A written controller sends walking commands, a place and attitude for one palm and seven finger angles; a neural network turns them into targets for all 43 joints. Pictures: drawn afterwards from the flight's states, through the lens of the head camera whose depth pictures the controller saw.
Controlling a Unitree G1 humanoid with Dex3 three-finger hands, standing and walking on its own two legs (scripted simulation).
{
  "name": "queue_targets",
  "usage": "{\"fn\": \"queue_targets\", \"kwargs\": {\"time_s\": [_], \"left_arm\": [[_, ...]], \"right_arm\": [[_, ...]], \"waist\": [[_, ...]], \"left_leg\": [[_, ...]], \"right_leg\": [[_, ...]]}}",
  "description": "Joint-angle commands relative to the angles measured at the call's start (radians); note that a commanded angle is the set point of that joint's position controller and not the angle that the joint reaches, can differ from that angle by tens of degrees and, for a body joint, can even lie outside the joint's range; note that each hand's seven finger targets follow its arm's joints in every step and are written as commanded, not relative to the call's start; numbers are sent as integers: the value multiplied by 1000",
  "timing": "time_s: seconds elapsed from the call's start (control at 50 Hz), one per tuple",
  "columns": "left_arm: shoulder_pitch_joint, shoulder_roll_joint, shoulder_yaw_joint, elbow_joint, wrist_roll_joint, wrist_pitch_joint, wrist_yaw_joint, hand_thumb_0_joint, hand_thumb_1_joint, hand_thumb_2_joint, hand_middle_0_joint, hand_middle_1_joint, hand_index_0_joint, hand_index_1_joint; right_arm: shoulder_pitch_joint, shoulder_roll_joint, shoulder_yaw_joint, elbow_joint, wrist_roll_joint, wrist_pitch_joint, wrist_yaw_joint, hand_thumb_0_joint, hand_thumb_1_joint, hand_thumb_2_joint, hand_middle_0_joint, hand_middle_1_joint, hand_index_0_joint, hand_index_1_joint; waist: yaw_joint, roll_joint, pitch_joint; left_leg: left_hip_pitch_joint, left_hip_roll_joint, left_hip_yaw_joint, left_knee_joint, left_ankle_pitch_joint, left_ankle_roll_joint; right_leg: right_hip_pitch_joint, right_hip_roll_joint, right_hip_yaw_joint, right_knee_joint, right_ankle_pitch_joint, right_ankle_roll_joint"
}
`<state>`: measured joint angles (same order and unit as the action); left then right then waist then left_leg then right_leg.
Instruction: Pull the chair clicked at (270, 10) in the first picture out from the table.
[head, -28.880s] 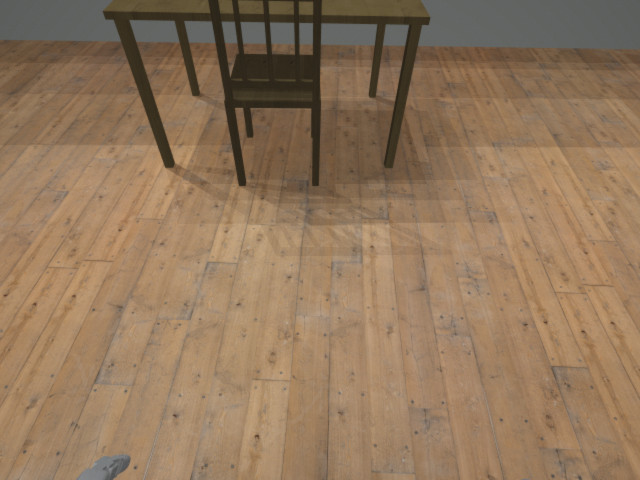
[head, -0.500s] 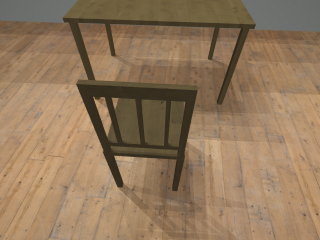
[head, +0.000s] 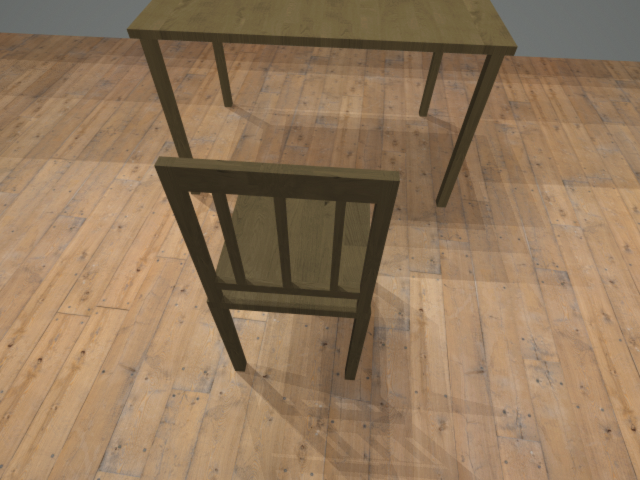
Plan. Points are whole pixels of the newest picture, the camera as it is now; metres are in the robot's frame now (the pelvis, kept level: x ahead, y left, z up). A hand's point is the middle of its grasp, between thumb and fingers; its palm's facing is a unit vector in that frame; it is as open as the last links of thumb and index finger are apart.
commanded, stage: look to check the result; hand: left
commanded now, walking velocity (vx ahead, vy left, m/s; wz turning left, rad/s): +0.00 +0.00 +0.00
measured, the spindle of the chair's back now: (283, 245) +0.53 +0.10 -0.11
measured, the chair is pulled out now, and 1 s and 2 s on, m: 0.66 0.66 0.66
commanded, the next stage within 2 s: stand and wait in 0.30 s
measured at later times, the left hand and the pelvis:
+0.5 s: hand out of the picture +0.00 +0.17 -0.17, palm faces +0.02 -0.98 -0.17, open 7.4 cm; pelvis +0.00 +0.01 +0.00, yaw +0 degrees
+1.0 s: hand out of the picture -0.01 +0.17 -0.17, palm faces +0.03 -0.99 -0.17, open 7.4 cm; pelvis +0.00 +0.01 +0.00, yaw +0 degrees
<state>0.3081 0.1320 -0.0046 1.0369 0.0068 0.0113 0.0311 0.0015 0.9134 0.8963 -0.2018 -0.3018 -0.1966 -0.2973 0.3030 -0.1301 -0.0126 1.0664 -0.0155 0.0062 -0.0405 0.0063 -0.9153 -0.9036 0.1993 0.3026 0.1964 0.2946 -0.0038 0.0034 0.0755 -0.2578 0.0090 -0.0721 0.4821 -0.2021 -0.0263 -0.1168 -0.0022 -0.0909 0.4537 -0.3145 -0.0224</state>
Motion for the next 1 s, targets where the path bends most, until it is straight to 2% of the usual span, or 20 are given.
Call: {"fn": "queue_targets", "kwargs": {"time_s": [0.0, 0.06, 0.08, 0.1, 0.18, 0.2, 0.28, 0.3, 0.38, 0.42, 0.48, 0.5, 0.54, 0.6, 0.64, 0.68, 0.8, 0.86, 0.92, 0.98], "left_arm": [[78, 94, 20, -26, -3, -11, 9, 0, 900, 900, -200, -300, -200, -300], [82, 94, 20, -24, -3, -10, 9, 0, 900, 900, -200, -300, -200, -300], [88, 95, 20, -25, -4, -11, 9, 0, 900, 900, -200, -300, -200, -300], [84, 92, 18, -23, -3, -10, 9, 0, 900, 900, -200, -300, -200, -300], [85, 95, 20, -24, -4, -11, 8, 0, 900, 900, -200, -300, -200, -300], [85, 95, 18, -23, -3, -11, 9, 0, 900, 900, -200, -300, -200, -300], [87, 96, 19, -23, -4, -11, 8, 0, 900, 900, -200, -300, -200, -300], [86, 94, 19, -23, -3, -11, 8, 0, 900, 900, -200, -300, -200, -300], [92, 95, 20, -23, -4, -11, 8, 0, 900, 900, -200, -300, -200, -300], [93, 93, 19, -20, -3, -12, 9, 0, 900, 900, -200, -300, -200, -300], [92, 91, 20, -21, -4, -12, 9, 0, 900, 900, -200, -300, -200, -300], [92, 90, 19, -20, -3, -11, 9, 0, 900, 900, -200, -300, -200, -300], [96, 90, 19, -19, -3, -10, 9, 0, 900, 900, -200, -300, -200, -300], [98, 89, 19, -17, -3, -12, 9, 0, 900, 900, -200, -300, -200, -300], [97, 91, 19, -20, -4, -12, 9, 0, 900, 900, -200, -300, -200, -300], [100, 91, 20, -20, -4, -13, 9, 0, 900, 900, -200, -300, -200, -300], [105, 86, 20, -15, -2, -11, 9, 0, 900, 900, -200, -300, -200, -300], [106, 86, 21, -15, -3, -14, 10, 0, 900, 900, -200, -300, -200, -300], [100, 83, 19, -15, -3, -11, 10, 0, 900, 900, -200, -300, -200, -300], [107, 85, 20, -13, -3, -12, 10, 0, 900, 900, -200, -300, -200, -300]], "right_arm": [[82, -78, -9, -24, 4, -9, -5, 0, -900, -900, 200, 300, 200, 300], [80, -84, -9, -23, 4, -10, -3, 0, -900, -900, 200, 300, 200, 300], [81, -85, -8, -24, 4, -10, -4, 0, -900, -900, 200, 300, 200, 300], [74, -80, -9, -25, 5, -9, -4, 0, -900, -900, 200, 300, 200, 300], [80, -88, -10, -24, 4, -11, -3, 0, -900, -900, 200, 300, 200, 300], [74, -83, -9, -21, 5, -10, -4, 0, -900, -900, 200, 300, 200, 300], [81, -88, -9, -23, 5, -10, -2, 0, -900, -900, 200, 300, 200, 300], [76, -82, -10, -22, 5, -9, -3, 0, -900, -900, 200, 300, 200, 300], [83, -89, -9, -21, 5, -11, -3, 0, -900, -900, 200, 300, 200, 300], [81, -86, -9, -19, 5, -12, -3, 0, -900, -900, 200, 300, 200, 300], [83, -86, -9, -19, 6, -13, -4, 0, -900, -900, 200, 300, 200, 300], [79, -82, -9, -17, 6, -11, -5, 0, -900, -900, 200, 300, 200, 300], [83, -84, -8, -17, 5, -11, -3, 0, -900, -900, 200, 300, 200, 300], [82, -81, -9, -17, 6, -11, -4, 0, -900, -900, 200, 300, 200, 300], [87, -85, -9, -15, 6, -12, -4, 0, -900, -900, 200, 300, 200, 300], [89, -84, -8, -16, 6, -14, -4, 0, -900, -900, 200, 300, 200, 300], [80, -78, -7, -16, 7, -13, -7, 0, -900, -900, 200, 300, 200, 300], [90, -80, -7, -13, 7, -15, -6, 0, -900, -900, 200, 300, 200, 300], [85, -82, -8, -14, 6, -11, -6, 0, -900, -900, 200, 300, 200, 300], [84, -82, -7, -15, 6, -12, -6, 0, -900, -900, 200, 300, 200, 300]], "waist": [[2, -6, 17], [3, 18, 10], [4, 6, -3], [6, 6, 25], [3, 8, -5], [5, 0, 20], [3, 6, 5], [6, 1, 32], [4, 13, -4], [7, -9, 6], [4, 8, -8], [6, 8, 22], [5, 13, 29], [7, -13, 19], [4, 8, 3], [5, -5, -23], [9, 21, 25], [5, -9, -2], [4, -1, 31], [4, 8, 5]], "left_leg": [[41, 61, -48, -54, 171, 72], [43, 62, -54, -65, 143, 72], [51, 61, -54, -62, 152, 73], [41, 60, -55, -65, 146, 75], [56, 61, -53, -67, 141, 72], [45, 62, -54, -70, 138, 74], [45, 60, -57, -73, 123, 73], [33, 60, -54, -76, 119, 75], [48, 62, -62, -79, 121, 75], [44, 62, -59, -75, 138, 77], [58, 63, -63, -78, 143, 78], [43, 63, -63, -82, 134, 80], [31, 61, -65, -86, 106, 78], [45, 61, -58, -79, 131, 79], [52, 61, -59, -79, 139, 78], [64, 61, -63, -75, 158, 79], [43, 64, -65, -90, 138, 83], [57, 62, -60, -77, 161, 81], [43, 59, -61, -82, 136, 79], [60, 61, -62, -84, 128, 80]], "right_leg": [[-69, -99, 85, -108, 170, -42], [-72, -101, 88, -110, 135, -39], [-66, -101, 87, -108, 145, -37], [-76, -98, 87, -114, 145, -39], [-71, -102, 90, -109, 134, -37], [-77, -99, 88, -116, 135, -38], [-72, -100, 90, -112, 121, -36], [-78, -98, 85, -118, 121, -38], [-69, -98, 86, -107, 117, -34], [-66, -101, 86, -109, 135, -34], [-67, -100, 87, -106, 130, -33], [-76, -98, 80, -112, 125, -34], [-80, -98, 85, -112, 106, -33], [-76, -100, 82, -113, 127, -34], [-71, -102, 84, -107, 127, -32], [-56, -102, 84, -103, 143, -31], [-74, -99, 80, -113, 128, -31], [-61, -105, 83, -110, 147, -30], [-79, -101, 84, -113, 121, -32], [-75, -102, 86, -112, 120, -31]]}}
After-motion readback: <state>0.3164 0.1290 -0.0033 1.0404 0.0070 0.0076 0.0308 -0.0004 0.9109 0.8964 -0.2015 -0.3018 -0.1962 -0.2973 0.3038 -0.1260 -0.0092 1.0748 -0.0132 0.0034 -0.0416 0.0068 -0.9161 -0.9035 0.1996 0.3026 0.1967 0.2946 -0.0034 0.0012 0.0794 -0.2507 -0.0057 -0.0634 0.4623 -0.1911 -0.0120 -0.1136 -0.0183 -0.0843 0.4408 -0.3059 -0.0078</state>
